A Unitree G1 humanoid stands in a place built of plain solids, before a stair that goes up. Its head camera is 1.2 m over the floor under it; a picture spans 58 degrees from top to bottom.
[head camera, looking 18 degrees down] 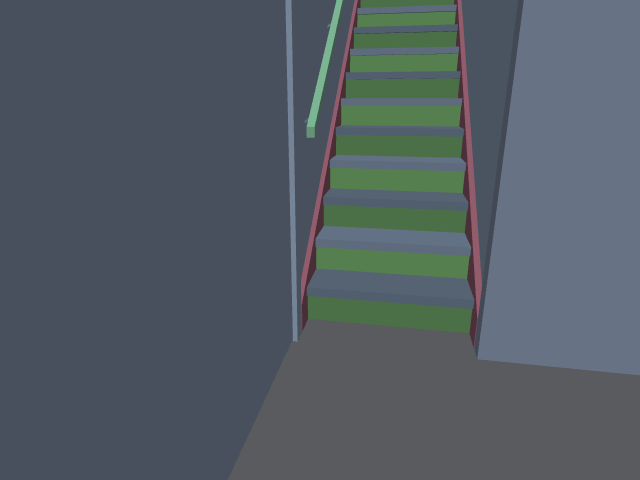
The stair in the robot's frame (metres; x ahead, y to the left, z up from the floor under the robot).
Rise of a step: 0.20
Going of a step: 0.26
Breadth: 0.89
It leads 10 degrees to the right of straight ahead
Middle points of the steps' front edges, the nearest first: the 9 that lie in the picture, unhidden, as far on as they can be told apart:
2.12 -0.36 0.21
2.38 -0.41 0.41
2.63 -0.46 0.61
2.89 -0.50 0.81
3.14 -0.55 1.01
3.40 -0.60 1.21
3.65 -0.64 1.41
3.90 -0.69 1.61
4.16 -0.74 1.81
